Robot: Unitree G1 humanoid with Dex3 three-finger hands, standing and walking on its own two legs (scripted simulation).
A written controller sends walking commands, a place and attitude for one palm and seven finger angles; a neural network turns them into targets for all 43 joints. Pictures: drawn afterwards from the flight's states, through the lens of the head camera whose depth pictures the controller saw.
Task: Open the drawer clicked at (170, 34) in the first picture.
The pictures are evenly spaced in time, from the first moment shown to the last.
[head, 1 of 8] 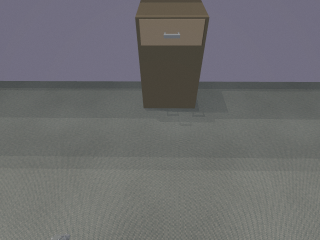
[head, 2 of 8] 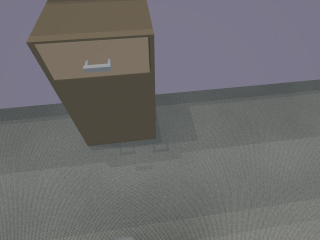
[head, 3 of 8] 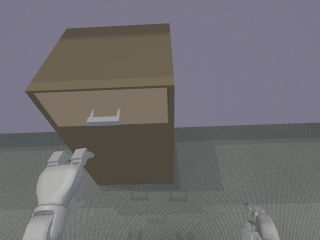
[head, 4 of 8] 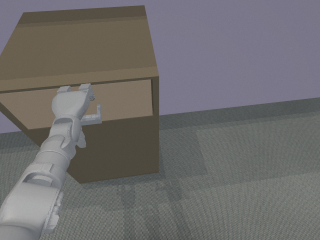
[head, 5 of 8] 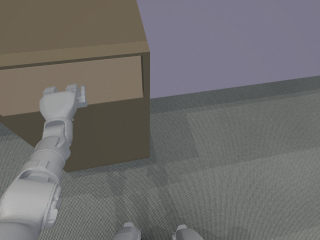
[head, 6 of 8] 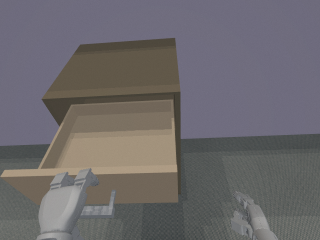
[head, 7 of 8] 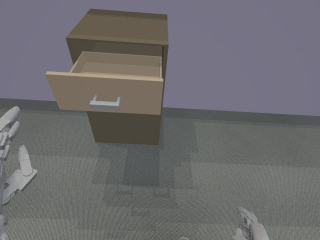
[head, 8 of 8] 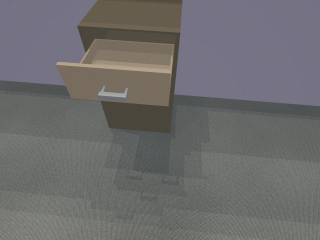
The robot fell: no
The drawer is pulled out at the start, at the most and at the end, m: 0.00 0.30 0.30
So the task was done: yes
